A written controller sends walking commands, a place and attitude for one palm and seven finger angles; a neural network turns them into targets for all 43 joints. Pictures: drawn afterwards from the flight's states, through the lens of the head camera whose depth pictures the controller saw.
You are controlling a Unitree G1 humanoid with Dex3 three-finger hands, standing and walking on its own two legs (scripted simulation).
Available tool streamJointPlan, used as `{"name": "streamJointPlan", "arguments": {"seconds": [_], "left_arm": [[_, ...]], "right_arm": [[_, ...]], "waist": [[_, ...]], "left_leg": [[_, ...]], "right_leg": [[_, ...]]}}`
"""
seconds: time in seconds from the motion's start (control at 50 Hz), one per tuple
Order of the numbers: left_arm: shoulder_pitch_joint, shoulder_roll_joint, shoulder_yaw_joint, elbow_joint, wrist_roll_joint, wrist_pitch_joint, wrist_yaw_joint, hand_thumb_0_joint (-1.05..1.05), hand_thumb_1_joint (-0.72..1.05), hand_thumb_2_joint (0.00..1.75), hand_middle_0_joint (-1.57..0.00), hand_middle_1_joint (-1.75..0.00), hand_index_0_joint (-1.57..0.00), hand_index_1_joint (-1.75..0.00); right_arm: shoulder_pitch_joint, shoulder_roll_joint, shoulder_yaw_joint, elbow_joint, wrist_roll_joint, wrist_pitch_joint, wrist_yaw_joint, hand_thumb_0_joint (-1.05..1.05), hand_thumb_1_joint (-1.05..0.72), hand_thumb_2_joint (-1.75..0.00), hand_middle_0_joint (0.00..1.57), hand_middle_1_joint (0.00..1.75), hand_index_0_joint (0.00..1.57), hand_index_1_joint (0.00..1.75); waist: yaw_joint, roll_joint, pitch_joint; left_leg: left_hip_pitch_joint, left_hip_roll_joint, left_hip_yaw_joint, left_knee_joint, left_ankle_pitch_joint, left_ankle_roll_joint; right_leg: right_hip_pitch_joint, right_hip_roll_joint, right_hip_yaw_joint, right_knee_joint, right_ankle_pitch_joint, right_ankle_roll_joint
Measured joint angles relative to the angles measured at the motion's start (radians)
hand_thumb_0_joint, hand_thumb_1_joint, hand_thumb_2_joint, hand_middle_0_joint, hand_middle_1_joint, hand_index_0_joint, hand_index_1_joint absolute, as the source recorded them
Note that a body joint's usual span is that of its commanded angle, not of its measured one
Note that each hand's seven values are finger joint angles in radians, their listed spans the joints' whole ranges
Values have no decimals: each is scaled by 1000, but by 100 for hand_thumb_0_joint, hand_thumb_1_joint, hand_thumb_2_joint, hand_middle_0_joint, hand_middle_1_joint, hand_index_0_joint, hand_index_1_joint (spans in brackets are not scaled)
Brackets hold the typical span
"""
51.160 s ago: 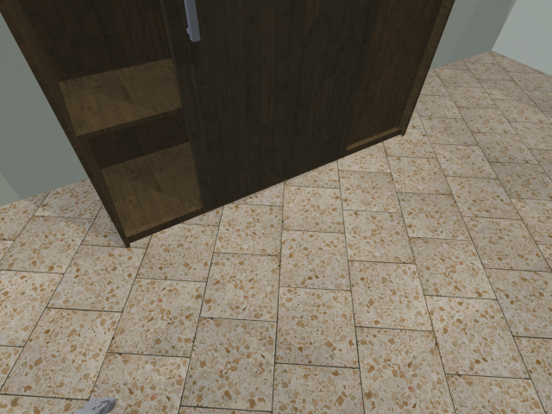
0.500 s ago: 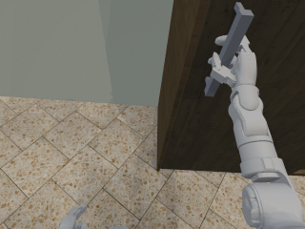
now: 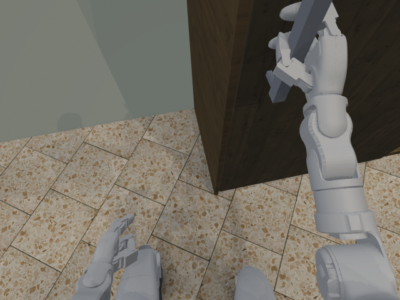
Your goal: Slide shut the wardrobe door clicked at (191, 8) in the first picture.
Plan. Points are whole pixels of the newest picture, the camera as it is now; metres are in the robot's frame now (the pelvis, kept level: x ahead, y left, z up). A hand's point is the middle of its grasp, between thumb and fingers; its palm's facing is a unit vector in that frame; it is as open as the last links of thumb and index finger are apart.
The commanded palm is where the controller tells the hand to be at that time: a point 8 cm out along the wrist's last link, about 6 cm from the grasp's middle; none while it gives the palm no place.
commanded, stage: step sideways, sliding the door along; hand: right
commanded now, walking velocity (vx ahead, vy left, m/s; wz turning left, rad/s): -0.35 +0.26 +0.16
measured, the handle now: (291, 38) +0.47 -0.18 +0.18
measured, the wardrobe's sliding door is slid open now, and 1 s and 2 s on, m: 0.00 0.00 0.01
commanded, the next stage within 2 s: none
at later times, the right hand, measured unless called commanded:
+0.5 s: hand (275, 57) +0.44 -0.15 +0.18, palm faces +0.54 +0.84 -0.07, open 6.8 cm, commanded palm +0.39 -0.10 +0.18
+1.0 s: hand (272, 58) +0.44 -0.14 +0.18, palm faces +0.53 +0.84 +0.04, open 7.2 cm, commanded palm +0.38 -0.06 +0.17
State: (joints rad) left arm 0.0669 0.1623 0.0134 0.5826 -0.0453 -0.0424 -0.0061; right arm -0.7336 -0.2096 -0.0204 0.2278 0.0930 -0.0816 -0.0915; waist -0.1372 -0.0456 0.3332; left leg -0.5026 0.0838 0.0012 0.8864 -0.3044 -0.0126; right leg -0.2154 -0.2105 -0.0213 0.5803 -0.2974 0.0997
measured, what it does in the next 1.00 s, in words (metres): walks ahead: left foot, then right foot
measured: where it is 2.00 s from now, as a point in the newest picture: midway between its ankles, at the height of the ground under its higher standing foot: (209, 256)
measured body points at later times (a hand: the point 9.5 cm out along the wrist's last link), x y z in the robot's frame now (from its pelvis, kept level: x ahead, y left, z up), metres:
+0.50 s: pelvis +0.08 +0.13 -0.01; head +0.18 +0.13 +0.43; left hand +0.29 +0.34 -0.11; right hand +0.41 -0.19 +0.18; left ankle +0.12 +0.26 -0.73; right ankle +0.03 -0.06 -0.73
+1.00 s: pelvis +0.16 +0.09 +0.01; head +0.23 +0.06 +0.45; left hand +0.38 +0.26 -0.07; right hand +0.40 -0.18 +0.18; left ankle +0.18 +0.23 -0.70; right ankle +0.07 +0.01 -0.73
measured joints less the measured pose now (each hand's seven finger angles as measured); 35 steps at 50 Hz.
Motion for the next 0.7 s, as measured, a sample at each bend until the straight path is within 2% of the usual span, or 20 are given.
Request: {"name": "streamJointPlan", "arguments": {"seconds": [0.06,0.1,0.12,0.14,0.18,0.22,0.24,0.26,0.28,0.32,0.36,0.46,0.48,0.52,0.54,0.58,0.62,0.66,0.68,0.7], "left_arm": [[21,-15,-17,-9,-5,-15,-3,1,91,89,-20,-30,-20,-30],[29,-22,-25,-13,-10,-25,-5,1,91,89,-21,-30,-20,-30],[25,-19,-28,-10,-15,-29,-7,1,91,89,-21,-30,-20,-30],[4,-1,-26,-1,-15,-31,-6,1,91,89,-21,-30,-20,-30],[-35,30,-13,21,-14,-32,8,1,91,89,-21,-30,-20,-30],[-56,56,1,33,-13,-34,27,1,91,89,-21,-30,-20,-30],[-57,69,7,33,-12,-35,34,1,91,89,-21,-30,-20,-30],[-51,85,14,26,-11,-34,38,1,91,89,-20,-30,-20,-30],[-46,87,30,22,-6,-31,37,1,91,89,-20,-30,-20,-30],[-25,83,53,18,3,-33,12,1,91,89,-20,-30,-20,-30],[8,86,60,8,4,-50,-8,1,91,89,-20,-30,-20,-30],[74,83,42,-17,-2,-90,-21,1,91,89,-20,-30,-20,-30],[81,78,33,-21,-5,-97,-20,1,91,89,-20,-30,-20,-30],[70,74,18,-16,-7,-102,-14,1,91,89,-20,-30,-20,-30],[52,74,14,-7,-6,-100,-8,1,91,89,-20,-30,-20,-30],[21,75,12,8,-6,-93,9,1,91,89,-20,-30,-20,-30],[5,81,10,13,-8,-94,27,1,91,89,-20,-30,-20,-30],[1,91,11,11,-8,-90,35,1,91,89,-20,-30,-20,-30],[9,98,15,4,-5,-85,34,1,91,89,-20,-30,-20,-30],[17,97,27,0,-3,-80,31,1,91,89,-20,-30,-20,-30]], "right_arm": [[28,-25,-15,-16,6,7,-9,-5,-68,-84,45,140,31,140],[53,-50,-42,-24,9,14,-21,-6,-67,-84,45,140,29,140],[64,-60,-66,-28,8,20,-28,-6,-67,-84,45,140,28,139],[83,-61,-98,-38,7,19,-40,-7,-66,-84,45,140,28,138],[129,-56,-154,-76,15,26,-62,-7,-65,-83,45,140,25,138],[170,-51,-188,-125,11,37,-81,-7,-65,-83,45,140,23,138],[186,-48,-196,-147,9,38,-90,-7,-65,-83,45,140,22,138],[200,-46,-201,-169,5,37,-97,-7,-65,-83,45,140,22,138],[204,-52,-200,-185,4,34,-94,-6,-65,-82,45,140,23,138],[200,-59,-206,-199,-6,39,-76,-5,-66,-82,45,140,23,136],[208,-58,-213,-202,-14,37,-72,-6,-65,-81,45,140,23,134],[265,-64,-250,-216,13,59,-94,-6,-65,-82,45,140,20,134],[275,-71,-263,-218,18,66,-99,-6,-65,-82,45,140,19,135],[299,-72,-299,-222,21,71,-112,-6,-65,-82,45,140,14,136],[315,-68,-317,-233,21,72,-121,-6,-66,-82,45,140,12,136],[357,-57,-339,-272,27,81,-140,-6,-67,-82,45,140,8,137],[398,-33,-343,-327,33,90,-163,-5,-68,-81,45,140,5,138],[434,-4,-329,-384,22,81,-180,-3,-70,-80,45,140,5,139],[450,10,-316,-413,13,80,-185,-3,-71,-80,43,140,5,139],[459,16,-297,-436,-1,84,-184,-3,-70,-79,42,140,5,137]], "waist": [[-22,-19,-6],[-26,-18,-20],[-18,-21,-25],[5,-51,-18],[44,-66,-22],[66,-48,-32],[74,-42,-38],[78,-46,-47],[70,-36,-41],[32,-5,-19],[11,-5,-10],[-17,-30,-21],[-17,-26,-29],[3,-41,-38],[16,-44,-43],[30,-26,-66],[45,-7,-86],[59,0,-104],[62,-13,-118],[54,-12,-127]], "left_leg": [[92,-15,19,-131,28,-4],[176,-32,33,-256,122,-3],[207,-36,45,-294,166,-6],[214,-47,67,-280,136,-13],[198,-42,83,-262,77,-18],[178,-27,82,-272,71,-12],[165,-25,84,-269,82,-6],[142,-35,90,-242,97,-3],[117,-45,79,-177,68,-4],[83,-73,39,-40,-76,5],[83,-94,35,2,-110,13],[184,-92,52,-209,36,10],[215,-88,54,-271,102,7],[258,-97,74,-315,68,12],[250,-98,79,-307,47,19],[217,-78,66,-297,36,26],[192,-59,53,-305,56,26],[168,-53,48,-288,79,25],[151,-67,52,-259,85,18],[132,-74,43,-203,67,12]], "right_leg": [[25,-40,31,10,-21,43],[24,-54,45,54,-51,57],[6,-59,54,103,-67,35],[-22,-65,79,167,-68,0],[-91,1,103,298,-174,-30],[-120,76,62,292,-225,-52],[-107,95,26,203,-165,-59],[-80,91,-5,96,14,-73],[-66,82,-16,71,52,-73],[-26,64,-37,51,-1,-52],[12,38,-37,13,-24,-34],[76,-14,-51,-16,-30,9],[76,-17,-55,7,-45,15],[43,-38,-45,94,-69,4],[4,-25,-23,167,-86,-12],[-76,63,19,310,-212,-40],[-116,140,24,308,-263,-61],[-104,171,-3,159,-136,-72],[-83,157,-14,74,37,-90],[-66,148,-20,52,50,-104]]}}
